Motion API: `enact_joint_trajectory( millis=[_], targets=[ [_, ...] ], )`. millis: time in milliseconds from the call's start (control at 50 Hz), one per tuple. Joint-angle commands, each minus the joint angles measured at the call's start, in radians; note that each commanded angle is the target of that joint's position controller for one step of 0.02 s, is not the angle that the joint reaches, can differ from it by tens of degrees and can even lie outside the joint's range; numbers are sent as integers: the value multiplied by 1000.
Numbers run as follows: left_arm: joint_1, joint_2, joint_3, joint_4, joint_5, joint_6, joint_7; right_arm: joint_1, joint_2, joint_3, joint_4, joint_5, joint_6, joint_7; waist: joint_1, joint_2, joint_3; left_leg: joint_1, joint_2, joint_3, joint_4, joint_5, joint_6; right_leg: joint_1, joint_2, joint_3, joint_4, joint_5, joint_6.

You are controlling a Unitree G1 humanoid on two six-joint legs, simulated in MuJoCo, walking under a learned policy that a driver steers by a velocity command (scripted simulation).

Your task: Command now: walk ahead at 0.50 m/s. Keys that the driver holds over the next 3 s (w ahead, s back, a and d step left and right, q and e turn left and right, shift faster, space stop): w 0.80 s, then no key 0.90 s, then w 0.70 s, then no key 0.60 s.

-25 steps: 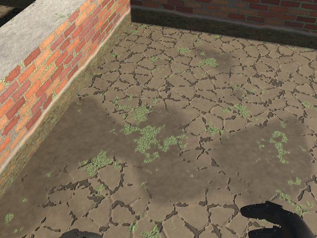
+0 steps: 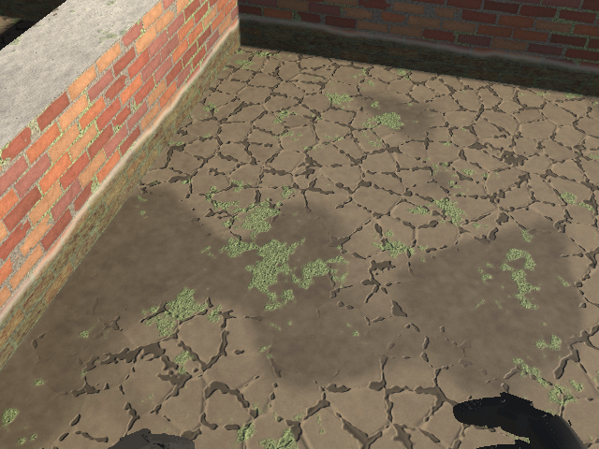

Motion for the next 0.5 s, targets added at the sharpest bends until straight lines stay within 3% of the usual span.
enact_joint_trajectory(
  millis=[20, 500],
  targets=[
    [-84, 94, 35, -100, 0, -18, 3, -118, -92, -34, -104, 0, -19, -3, 0, 6, -74, 3, 131, -171, -52, 316, 35, 30, -121, 185, -80, 107, -40],
    [-89, 90, 34, -101, 1, -16, 1, -113, -88, -32, -102, -1, -17, -5, -2, 6, -75, 7, 134, -178, -59, 310, 35, 31, -114, 205, -84, 123, -43]
  ],
)
Next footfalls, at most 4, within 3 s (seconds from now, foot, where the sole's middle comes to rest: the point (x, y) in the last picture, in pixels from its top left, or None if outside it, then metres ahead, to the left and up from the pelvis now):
none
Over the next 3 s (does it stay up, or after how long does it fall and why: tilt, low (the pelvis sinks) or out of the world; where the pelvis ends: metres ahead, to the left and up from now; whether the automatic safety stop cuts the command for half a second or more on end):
stays up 0.00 -0.02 0.01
